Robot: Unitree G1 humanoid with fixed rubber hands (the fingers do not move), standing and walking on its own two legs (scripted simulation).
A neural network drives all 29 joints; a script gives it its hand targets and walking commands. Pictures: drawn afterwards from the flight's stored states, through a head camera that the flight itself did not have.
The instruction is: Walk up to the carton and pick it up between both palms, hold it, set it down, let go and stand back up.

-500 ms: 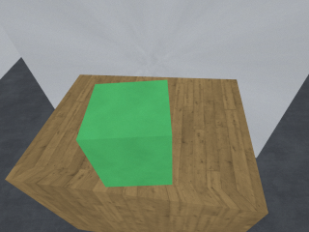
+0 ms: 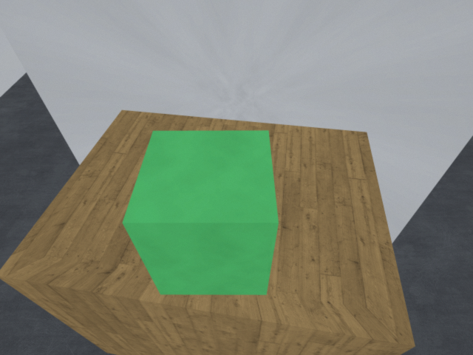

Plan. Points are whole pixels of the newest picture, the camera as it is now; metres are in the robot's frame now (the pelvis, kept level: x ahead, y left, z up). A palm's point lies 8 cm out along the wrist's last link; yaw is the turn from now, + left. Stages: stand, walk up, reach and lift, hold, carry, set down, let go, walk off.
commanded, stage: walk up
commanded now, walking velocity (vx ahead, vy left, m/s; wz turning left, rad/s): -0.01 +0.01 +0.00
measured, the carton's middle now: (212, 216) +0.38 +0.06 +0.02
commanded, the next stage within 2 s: stand in 0.06 s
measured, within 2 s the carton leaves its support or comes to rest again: neither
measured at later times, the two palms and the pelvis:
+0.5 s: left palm out of the picture -0.04 +0.19 -0.15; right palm out of the picture -0.03 -0.19 -0.15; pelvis +0.01 +0.00 +0.00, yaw -1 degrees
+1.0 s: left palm (119, 342) +0.20 +0.23 -0.11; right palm out of the picture +0.13 -0.20 -0.14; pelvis -0.04 +0.01 -0.03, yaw +1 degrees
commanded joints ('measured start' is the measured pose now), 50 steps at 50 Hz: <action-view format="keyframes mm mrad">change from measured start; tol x16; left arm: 1 113 61 8 10 1 -16 6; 33 109 72 2 15 2 -16 9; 34 -1081 340 59 -388 -103 170 -57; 36 -756 259 19 -292 -176 412 -26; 40 -694 227 35 -633 -199 666 -9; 50 -1 151 217 -1032 199 1047 -177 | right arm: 1 101 -77 -4 6 -5 -9 -4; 33 105 -65 3 10 0 -10 -6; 34 -1073 -211 -111 -310 -83 4 50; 35 -827 -149 -142 -196 -114 116 77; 43 -363 -58 205 -386 305 474 60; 50 -208 -276 149 -629 352 335 -57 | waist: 1 -12 -22 33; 33 -8 -19 73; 41 -38 -29 -627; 50 -11 107 -248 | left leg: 1 -49 100 -81 -44 202 25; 33 -40 98 -69 -35 196 21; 34 -506 78 -95 174 65 2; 36 -626 74 -62 247 -147 30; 41 -634 32 -67 446 251 -74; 44 -711 25 -52 375 188 -78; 50 -159 28 -40 231 531 -92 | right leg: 1 24 -225 166 -16 459 87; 33 13 -238 183 -5 542 74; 34 -319 -245 190 277 200 130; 35 -235 -264 212 300 -13 142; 38 3 -323 339 388 342 188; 41 31 -315 308 556 1124 198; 43 90 -328 322 566 1369 194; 50 -77 -122 86 318 769 112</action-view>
